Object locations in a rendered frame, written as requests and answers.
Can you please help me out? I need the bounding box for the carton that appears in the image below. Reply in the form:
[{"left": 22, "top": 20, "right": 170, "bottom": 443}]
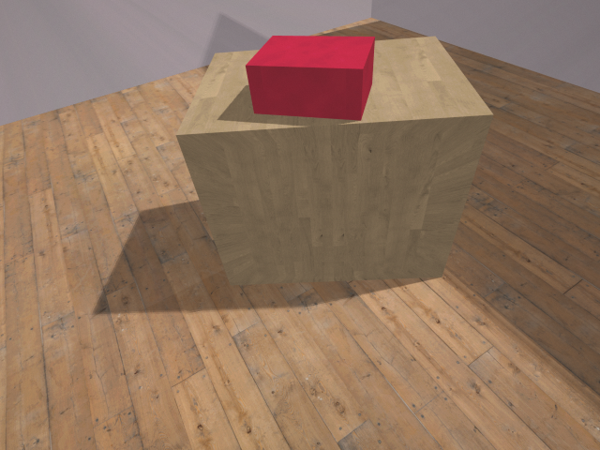
[{"left": 246, "top": 36, "right": 375, "bottom": 121}]

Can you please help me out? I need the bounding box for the pedestal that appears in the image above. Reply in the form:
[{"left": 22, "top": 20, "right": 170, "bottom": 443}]
[{"left": 176, "top": 37, "right": 494, "bottom": 285}]

